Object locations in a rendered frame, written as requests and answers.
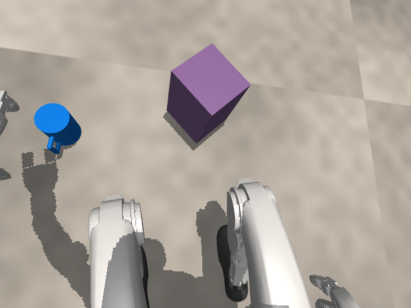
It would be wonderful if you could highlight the right robot foot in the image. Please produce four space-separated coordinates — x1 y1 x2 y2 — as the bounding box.
216 225 248 302

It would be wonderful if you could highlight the right robot hand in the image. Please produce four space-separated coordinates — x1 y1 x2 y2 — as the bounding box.
310 275 361 308

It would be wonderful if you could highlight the left robot hand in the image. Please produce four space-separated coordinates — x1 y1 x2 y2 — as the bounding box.
0 90 19 180

